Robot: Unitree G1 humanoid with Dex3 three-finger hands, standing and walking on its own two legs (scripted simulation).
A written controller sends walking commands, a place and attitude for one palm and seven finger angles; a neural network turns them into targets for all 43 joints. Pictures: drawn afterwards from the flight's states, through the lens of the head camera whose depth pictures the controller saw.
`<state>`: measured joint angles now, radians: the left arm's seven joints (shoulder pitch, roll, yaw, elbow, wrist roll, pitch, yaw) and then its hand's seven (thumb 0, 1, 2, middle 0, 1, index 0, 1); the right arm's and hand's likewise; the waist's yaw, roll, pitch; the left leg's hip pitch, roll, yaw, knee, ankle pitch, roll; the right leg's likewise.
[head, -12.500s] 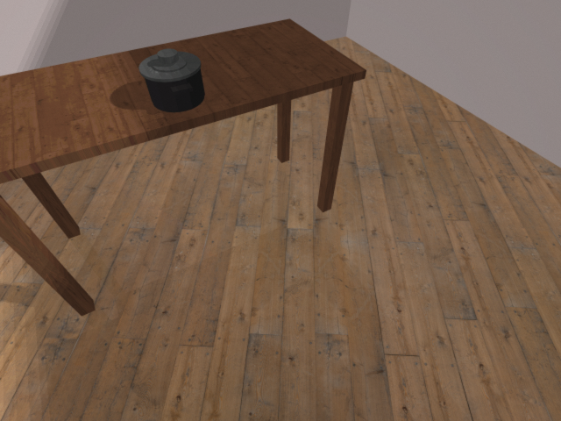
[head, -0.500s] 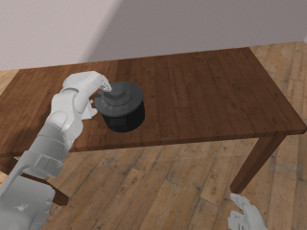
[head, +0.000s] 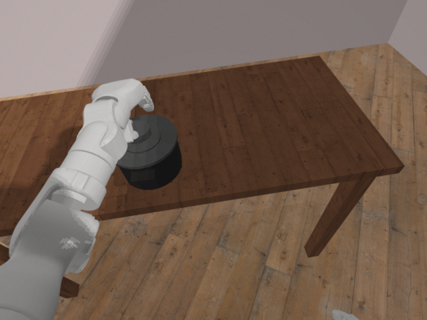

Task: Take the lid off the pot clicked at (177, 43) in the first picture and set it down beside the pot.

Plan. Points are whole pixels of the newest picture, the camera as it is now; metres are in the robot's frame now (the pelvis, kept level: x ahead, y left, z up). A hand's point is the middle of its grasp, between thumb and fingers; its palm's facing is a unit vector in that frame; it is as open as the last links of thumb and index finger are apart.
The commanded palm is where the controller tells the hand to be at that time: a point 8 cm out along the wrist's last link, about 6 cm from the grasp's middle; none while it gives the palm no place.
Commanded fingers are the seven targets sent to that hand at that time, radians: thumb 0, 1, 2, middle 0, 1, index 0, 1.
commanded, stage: move the open hand above the knob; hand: left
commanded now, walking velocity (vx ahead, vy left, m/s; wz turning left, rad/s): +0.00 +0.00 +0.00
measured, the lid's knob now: (138, 131) +0.50 +0.16 +0.07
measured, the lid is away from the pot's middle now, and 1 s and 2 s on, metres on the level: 0.00 0.00 0.00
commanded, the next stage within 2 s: lower the open fingers around the knob in 0.72 s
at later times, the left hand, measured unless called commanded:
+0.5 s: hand (124, 121) +0.46 +0.16 +0.14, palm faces -0.26 -0.10 -0.96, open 10.0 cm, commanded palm +0.45 +0.16 +0.21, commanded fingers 0.00 -0.30 1.48 -0.85 -0.08 -0.85 -0.08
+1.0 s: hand (127, 125) +0.46 +0.16 +0.13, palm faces -0.32 -0.10 -0.94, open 10.0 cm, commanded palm +0.46 +0.16 +0.19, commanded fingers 0.00 -0.30 1.48 -0.85 -0.08 -0.85 -0.08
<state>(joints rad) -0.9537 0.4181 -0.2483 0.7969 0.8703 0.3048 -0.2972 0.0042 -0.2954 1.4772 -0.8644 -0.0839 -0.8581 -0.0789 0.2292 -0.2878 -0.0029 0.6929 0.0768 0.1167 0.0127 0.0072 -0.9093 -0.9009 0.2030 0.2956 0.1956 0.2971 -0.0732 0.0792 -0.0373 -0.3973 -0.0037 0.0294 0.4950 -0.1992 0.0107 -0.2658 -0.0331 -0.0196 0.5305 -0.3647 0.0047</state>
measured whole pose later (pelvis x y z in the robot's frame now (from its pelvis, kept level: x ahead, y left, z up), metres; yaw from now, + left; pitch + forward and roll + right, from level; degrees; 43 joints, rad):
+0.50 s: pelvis +0.00 +0.00 +0.00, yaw +0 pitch +6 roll +1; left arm -0.96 0.41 -0.26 0.81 0.88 0.31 -0.29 0.00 -0.30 1.48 -0.86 -0.08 -0.86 -0.08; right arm 0.19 -0.28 -0.01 0.67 0.08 0.12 0.02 0.01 -0.91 -0.90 0.20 0.30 0.20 0.30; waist -0.05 0.07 -0.06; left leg -0.40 0.00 0.02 0.50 -0.20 0.01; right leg -0.26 -0.03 -0.03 0.52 -0.37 0.00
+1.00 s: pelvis +0.00 +0.01 +0.00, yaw +0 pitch +6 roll +1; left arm -1.01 0.40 -0.26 0.91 0.87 0.30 -0.31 0.00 -0.29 1.48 -0.86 -0.08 -0.86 -0.08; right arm 0.24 -0.27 0.00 0.69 0.08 0.11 0.00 0.01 -0.91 -0.90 0.20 0.30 0.20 0.30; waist -0.08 0.07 -0.05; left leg -0.41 -0.01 0.03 0.49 -0.19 0.02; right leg -0.28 -0.03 -0.02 0.52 -0.35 0.01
